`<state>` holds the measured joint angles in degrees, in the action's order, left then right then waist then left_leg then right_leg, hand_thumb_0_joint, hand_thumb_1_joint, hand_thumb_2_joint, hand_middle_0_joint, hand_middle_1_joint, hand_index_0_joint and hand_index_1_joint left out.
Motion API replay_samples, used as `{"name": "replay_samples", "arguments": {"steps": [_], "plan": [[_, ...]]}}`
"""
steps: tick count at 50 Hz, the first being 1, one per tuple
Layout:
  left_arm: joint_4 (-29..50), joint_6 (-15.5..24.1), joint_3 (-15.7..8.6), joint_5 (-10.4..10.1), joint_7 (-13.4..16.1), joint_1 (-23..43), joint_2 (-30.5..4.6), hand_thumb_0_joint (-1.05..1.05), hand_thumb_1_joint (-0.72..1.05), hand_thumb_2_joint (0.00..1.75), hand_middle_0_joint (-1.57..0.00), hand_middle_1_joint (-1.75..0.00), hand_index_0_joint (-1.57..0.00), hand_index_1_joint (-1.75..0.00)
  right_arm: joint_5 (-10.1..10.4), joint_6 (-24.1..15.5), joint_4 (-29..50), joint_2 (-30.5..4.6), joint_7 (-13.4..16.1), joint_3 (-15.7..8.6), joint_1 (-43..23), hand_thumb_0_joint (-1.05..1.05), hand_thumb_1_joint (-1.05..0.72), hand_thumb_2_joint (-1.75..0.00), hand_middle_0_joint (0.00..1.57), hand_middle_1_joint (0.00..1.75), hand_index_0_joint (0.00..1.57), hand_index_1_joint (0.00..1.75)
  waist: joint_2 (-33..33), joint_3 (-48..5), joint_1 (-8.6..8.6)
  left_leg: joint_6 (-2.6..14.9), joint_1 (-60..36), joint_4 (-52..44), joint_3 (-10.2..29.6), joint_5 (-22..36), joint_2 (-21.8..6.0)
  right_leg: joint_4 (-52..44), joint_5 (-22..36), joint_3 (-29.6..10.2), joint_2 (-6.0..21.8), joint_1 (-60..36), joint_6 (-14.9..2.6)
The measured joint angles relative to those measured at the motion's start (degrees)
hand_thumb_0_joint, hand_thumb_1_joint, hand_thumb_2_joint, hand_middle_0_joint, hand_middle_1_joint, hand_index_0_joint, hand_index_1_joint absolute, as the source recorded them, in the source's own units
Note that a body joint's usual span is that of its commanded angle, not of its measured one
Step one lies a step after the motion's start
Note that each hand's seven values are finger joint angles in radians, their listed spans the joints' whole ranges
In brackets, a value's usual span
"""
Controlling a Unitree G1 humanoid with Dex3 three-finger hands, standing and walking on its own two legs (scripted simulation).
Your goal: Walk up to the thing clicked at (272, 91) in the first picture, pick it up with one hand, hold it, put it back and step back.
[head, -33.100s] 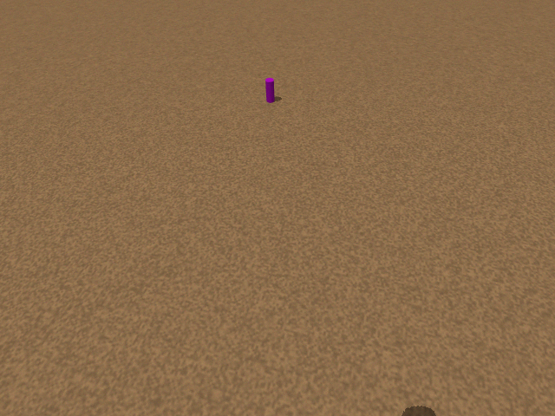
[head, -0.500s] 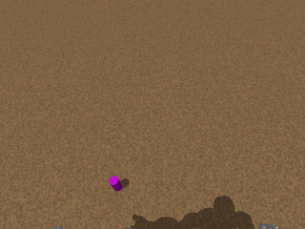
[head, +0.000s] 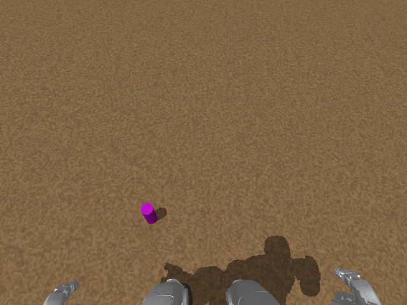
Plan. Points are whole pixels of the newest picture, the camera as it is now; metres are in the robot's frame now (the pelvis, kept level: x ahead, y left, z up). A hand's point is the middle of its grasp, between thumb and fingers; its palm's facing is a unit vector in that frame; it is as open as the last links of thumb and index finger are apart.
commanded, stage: step back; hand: left
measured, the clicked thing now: (149, 213) +0.49 +0.24 -0.69
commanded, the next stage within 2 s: none
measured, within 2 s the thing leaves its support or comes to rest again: neither
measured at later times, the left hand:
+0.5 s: hand out of the picture -0.01 +0.27 -0.15, palm faces +0.05 -0.92 -0.38, open 7.4 cm
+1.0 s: hand out of the picture -0.22 +0.23 -0.13, palm faces +0.01 -0.91 -0.42, open 7.4 cm
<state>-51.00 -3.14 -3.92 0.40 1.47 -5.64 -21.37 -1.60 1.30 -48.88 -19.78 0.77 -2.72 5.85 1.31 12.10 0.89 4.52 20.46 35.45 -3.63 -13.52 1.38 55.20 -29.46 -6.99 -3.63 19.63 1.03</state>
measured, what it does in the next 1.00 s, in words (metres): walks backwards: right foot, then left foot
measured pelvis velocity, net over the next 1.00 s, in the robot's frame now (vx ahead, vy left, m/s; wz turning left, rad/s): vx -0.29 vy -0.04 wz -0.01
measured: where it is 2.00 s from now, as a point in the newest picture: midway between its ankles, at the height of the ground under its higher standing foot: outside the picture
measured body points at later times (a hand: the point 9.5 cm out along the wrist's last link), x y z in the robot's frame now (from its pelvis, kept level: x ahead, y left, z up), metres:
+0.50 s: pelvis -0.14 +0.00 -0.01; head -0.07 +0.02 +0.44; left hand -0.01 +0.32 -0.12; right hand -0.05 -0.31 -0.12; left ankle -0.15 +0.11 -0.73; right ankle -0.06 -0.13 -0.71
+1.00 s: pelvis -0.29 -0.04 +0.00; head -0.25 -0.06 +0.45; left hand -0.22 +0.27 -0.10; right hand -0.17 -0.36 -0.12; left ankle -0.26 +0.11 -0.65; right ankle -0.27 -0.15 -0.72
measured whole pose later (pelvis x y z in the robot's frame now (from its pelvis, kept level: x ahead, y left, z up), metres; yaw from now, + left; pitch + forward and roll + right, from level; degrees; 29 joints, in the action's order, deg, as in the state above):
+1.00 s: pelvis -0.29 -0.04 +0.00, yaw +0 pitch -2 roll +2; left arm -48.0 -2.9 -4.2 2.2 -0.1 -12.3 -19.7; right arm -0.3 3.3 -48.0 -23.8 1.4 -3.2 8.7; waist -1.6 7.9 -1.6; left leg 0.1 29.9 64.8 7.5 -26.9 6.4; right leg 37.9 -18.3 -3.1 0.2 17.2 -1.2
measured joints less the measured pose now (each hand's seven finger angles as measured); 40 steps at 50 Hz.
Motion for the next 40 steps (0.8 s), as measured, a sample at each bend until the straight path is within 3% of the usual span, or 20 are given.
{"name": "replay_samples", "arguments": {"steps": [3, 5, 7, 10, 13, 15, 17, 20, 22, 24, 25, 27, 29, 32, 36, 40], "plan": [[0.03, 0.34, -0.18, 0.19, -0.45, -1.0, 0.06, 0.01, 0.9, 0.9, -0.2, -0.3, -0.2, -0.3, 0.02, 0.26, 0.91, -0.51, -0.23, 0.21, -0.91, 0.01, -0.9, -0.9, 0.2, 0.3, 0.21, 0.3, -0.75, -0.03, -0.3, -0.38, 1.87, 1.66, -0.94, 0.51, -0.59, -7.72, 1.51, 2.22, 1.57, -2.8, -0.48], [-0.04, 0.84, -0.38, 0.37, -0.81, -1.86, 0.24, 0.01, 0.9, 0.9, -0.2, -0.3, -0.2, -0.3, 0.27, 0.66, 0.92, -1.14, -0.42, 0.22, -1.21, 0.01, -0.9, -0.9, 0.2, 0.3, 0.21, 0.3, -1.57, -0.51, -0.67, -0.92, 3.33, 3.24, -1.29, 0.68, -1.14, -15.15, 5.73, 3.53, 2.11, -5.47, -1.28], [-0.34, 1.22, -0.36, 0.91, -1.06, -2.65, 1.61, 0.01, 0.9, 0.9, -0.2, -0.3, -0.2, -0.3, 0.79, 1.29, 0.09, -2.32, -0.48, -0.15, -1.36, 0.01, -0.9, -0.9, 0.2, 0.3, 0.21, 0.3, -5.0, -0.55, -0.14, -1.69, 4.07, 4.4, 0.94, 0.88, -2.59, -16.77, 7.46, 5.38, 0.31, -6.23, -1.69], [0.59, 1.1, -0.19, 1.48, -1.52, -5.08, 1.45, 0.01, 0.9, 0.9, -0.2, -0.3, -0.21, -0.3, 1.09, 2.12, -1.22, -2.07, -0.42, -0.47, 0.12, 0.01, -0.9, -0.9, 0.2, 0.3, 0.21, 0.3, -3.3, -2.62, -1.56, -3.8, 6.83, 15.83, 5.11, -11.55, 2.26, -16.33, 8.34, 4.36, 2.06, -4.96, -2.56], [1.15, 0.88, -0.54, 1.49, -0.97, -6.0, 1.57, 0.01, 0.9, 0.9, -0.21, -0.3, -0.21, -0.3, 1.42, 1.89, -1.66, -2.62, -0.62, -0.43, 2.0, 0.01, -0.9, -0.9, 0.2, 0.3, 0.21, 0.3, -1.93, -3.97, -2.15, -4.27, 7.47, 26.73, 9.44, -12.96, 5.99, -19.22, 11.15, 3.63, 3.81, -4.44, -2.26], [1.91, 0.68, -0.64, 1.64, -0.82, -5.43, 1.59, 0.01, 0.9, 0.9, -0.21, -0.3, -0.21, -0.3, 1.45, 1.55, -1.51, -3.31, -0.38, -0.42, 3.31, 0.01, -0.9, -0.9, 0.2, 0.3, 0.21, 0.3, -1.98, -4.48, -1.97, -4.69, 6.68, 29.54, 11.24, -12.61, 6.57, -20.77, 12.94, 4.12, 4.32, -3.3, -1.92], [3.33, 0.73, -0.56, 1.84, -0.61, -4.4, 1.44, 0.01, 0.9, 0.9, -0.21, -0.3, -0.21, -0.3, 1.54, 1.35, -1.39, -3.96, -0.15, -0.33, 4.28, 0.01, -0.9, -0.9, 0.2, 0.3, 0.21, 0.3, -2.09, -4.17, -1.84, -5.14, 4.05, 26.39, 11.22, -13.01, 5.55, -21.32, 14.27, 4.68, 4.59, -1.89, -1.6], [5.61, 0.86, -0.33, 1.85, -0.33, -2.2, 0.97, 0.01, 0.9, 0.9, -0.21, -0.3, -0.21, -0.3, 1.24, 1.03, -1.43, -4.41, 0.08, -0.36, 5.32, 0.01, -0.9, -0.9, 0.2, 0.3, 0.21, 0.3, -2.3, -2.93, -0.97, -5.23, -1.47, 13.94, 9.07, -13.03, 2.29, -20.27, 15.22, 6.55, 5.04, 0.41, -0.87], [6.96, 0.69, -0.06, 1.38, -0.45, -0.71, 0.33, 0.01, 0.9, 0.9, -0.21, -0.3, -0.21, -0.3, 0.86, 0.47, -1.6, -4.24, 0.12, -0.48, 5.84, 0.01, -0.9, -0.9, 0.2, 0.3, 0.21, 0.3, -1.84, -1.96, -0.45, -4.59, -5.97, 2.35, 7.26, -8.37, 0.75, -17.3, 14.65, 7.66, 5.71, 2.46, -0.26], [7.23, 0.03, -0.38, 0.76, -0.46, 0.71, -1.05, 0.01, 0.9, 0.9, -0.2, -0.3, -0.21, -0.3, 0.0, 0.26, -2.28, -2.01, 0.12, -0.47, 4.98, 0.01, -0.91, -0.9, 0.2, 0.3, 0.21, 0.3, 2.47, 0.18, -1.42, -3.46, -7.16, 0.35, 5.09, -6.97, 3.0, -13.71, 14.07, 4.9, 7.4, 3.99, -0.71], [7.06, -0.36, -0.53, 0.48, -0.35, 0.71, -1.14, 0.01, 0.9, 0.9, -0.2, -0.3, -0.2, -0.3, -0.3, 0.24, -2.06, -1.37, -0.23, -0.12, 5.01, 0.01, -0.91, -0.9, 0.2, 0.3, 0.21, 0.3, 3.02, 0.22, -1.65, -3.2, -6.71, 0.76, 4.76, -6.62, 2.85, -10.77, 9.47, 3.15, 5.92, 4.89, -1.13], [5.97, -1.01, -0.54, 0.4, -0.08, 0.38, -0.66, 0.01, 0.9, 0.9, -0.2, -0.3, -0.2, -0.3, -0.49, -0.06, -1.44, -0.84, -0.7, 0.45, 5.29, 0.01, -0.9, -0.9, 0.2, 0.3, 0.21, 0.3, 1.63, -0.56, -0.41, -2.88, -5.36, 1.24, 6.27, -5.72, 1.13, -1.69, 0.78, 1.23, 1.26, 6.56, -1.32], [5.34, -1.33, -0.51, 0.04, -0.26, -0.31, -0.54, 0.01, 0.9, 0.9, -0.2, -0.3, -0.2, -0.3, -0.67, -0.19, -0.99, -0.35, -0.55, 0.82, 5.28, 0.01, -0.9, -0.9, 0.2, 0.3, 0.21, 0.3, 0.98, -1.49, -0.01, -2.93, -4.83, -0.46, 6.96, -3.84, -0.15, 6.87, -0.71, -0.43, -1.86, 7.68, -1.75], [5.47, -1.0, -0.67, -0.14, -0.6, -1.97, -0.64, 0.01, 0.9, 0.9, -0.2, -0.3, -0.2, -0.3, -0.43, -0.37, -0.04, -0.16, -0.11, 0.88, 4.27, 0.01, -0.9, -0.9, 0.2, 0.3, 0.21, 0.3, 1.03, -2.42, -0.84, -3.28, -3.68, -2.27, 6.03, -1.54, -1.29, 13.11, 0.39, -2.17, -3.25, 7.44, -1.55], [5.13, -0.71, -0.99, 0.28, -0.61, -3.36, -0.93, 0.01, 0.9, 0.9, -0.2, -0.3, -0.2, -0.3, -0.24, -0.64, 2.12, -0.64, 0.3, 0.53, 2.18, 0.01, -0.9, -0.9, 0.2, 0.3, 0.21, 0.3, 0.84, -1.86, -1.26, -3.38, -1.23, -1.48, 5.01, 0.12, -2.15, 8.9, -0.08, -2.14, -1.8, 3.4, 0.27], [4.32, -0.19, -1.12, 0.47, -0.85, -4.18, -1.29, 0.01, 0.9, 0.9, -0.2, -0.3, -0.2, -0.3, -0.28, -0.41, 4.11, -1.7, 0.23, 0.44, -0.14, 0.01, -0.9, -0.9, 0.2, 0.3, 0.21, 0.3, 0.28, -0.95, -1.78, -4.27, 2.15, 1.33, 3.51, 1.06, -3.4, -4.8, 1.34, 1.09, 1.21, -1.62, 0.47]]}}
